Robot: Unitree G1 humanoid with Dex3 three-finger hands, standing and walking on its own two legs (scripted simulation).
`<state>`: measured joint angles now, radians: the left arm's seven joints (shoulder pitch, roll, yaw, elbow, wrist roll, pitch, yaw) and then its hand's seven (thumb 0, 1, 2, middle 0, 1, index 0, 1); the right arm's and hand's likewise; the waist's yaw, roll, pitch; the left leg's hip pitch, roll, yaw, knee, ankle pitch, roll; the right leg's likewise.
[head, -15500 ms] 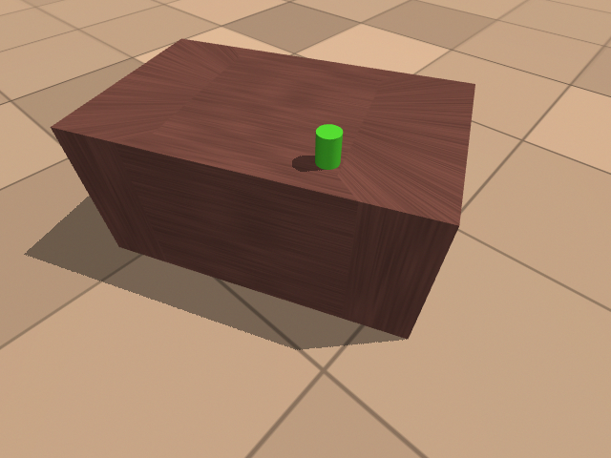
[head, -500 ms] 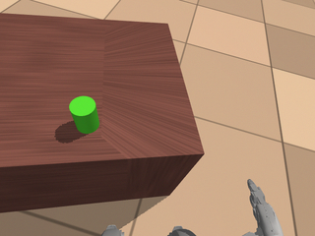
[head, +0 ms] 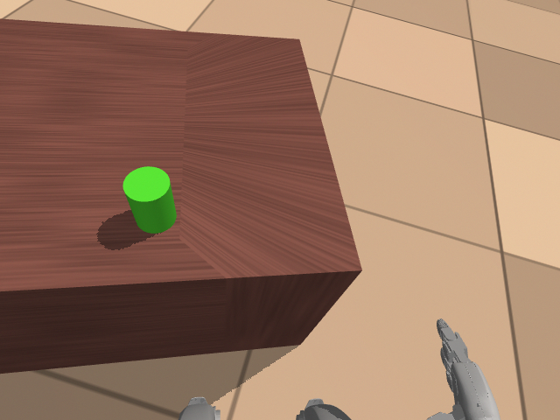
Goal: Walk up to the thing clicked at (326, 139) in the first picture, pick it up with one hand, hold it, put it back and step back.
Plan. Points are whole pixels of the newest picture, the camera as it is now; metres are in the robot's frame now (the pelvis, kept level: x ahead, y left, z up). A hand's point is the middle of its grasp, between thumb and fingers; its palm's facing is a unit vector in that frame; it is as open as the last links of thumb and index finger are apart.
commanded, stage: go down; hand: left
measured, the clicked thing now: (151, 201) +0.49 +0.19 -0.05
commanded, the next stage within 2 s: approach in 0.72 s
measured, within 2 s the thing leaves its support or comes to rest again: neither
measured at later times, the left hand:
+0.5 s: hand out of the picture +0.39 +0.38 +0.09, palm faces +0.20 -0.98 +0.01, open 17.6 cm
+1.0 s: hand out of the picture +0.41 +0.37 +0.09, palm faces +0.19 -0.98 +0.02, open 17.7 cm
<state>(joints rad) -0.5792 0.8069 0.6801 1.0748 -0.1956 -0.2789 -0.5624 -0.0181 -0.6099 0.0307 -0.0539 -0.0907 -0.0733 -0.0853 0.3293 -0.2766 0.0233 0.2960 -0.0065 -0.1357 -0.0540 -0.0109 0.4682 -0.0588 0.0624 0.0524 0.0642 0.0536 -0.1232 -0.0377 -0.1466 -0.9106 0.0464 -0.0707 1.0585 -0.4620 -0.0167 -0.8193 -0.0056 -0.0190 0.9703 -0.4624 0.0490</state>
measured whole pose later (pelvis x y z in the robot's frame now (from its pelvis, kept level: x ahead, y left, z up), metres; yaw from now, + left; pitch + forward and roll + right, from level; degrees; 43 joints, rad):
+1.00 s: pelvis +0.00 +0.00 +0.00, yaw +0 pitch +19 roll -4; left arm -0.61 0.82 0.65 1.10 -0.20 -0.27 -0.56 -0.02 -0.61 0.02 -0.04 -0.08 -0.06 -0.07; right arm 0.34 -0.27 0.04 0.28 -0.01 -0.14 -0.06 -0.01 0.50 -0.05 0.06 0.05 0.06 0.05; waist -0.13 -0.04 -0.15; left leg -0.93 0.05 -0.07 1.07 -0.47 -0.01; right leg -0.84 -0.01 -0.01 0.97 -0.46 0.05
